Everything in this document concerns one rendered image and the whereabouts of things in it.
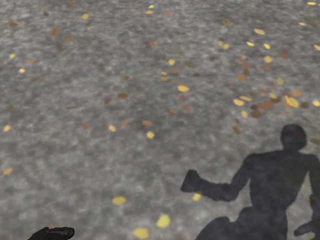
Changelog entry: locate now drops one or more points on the robot left hand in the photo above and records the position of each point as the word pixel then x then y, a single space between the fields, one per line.
pixel 57 233

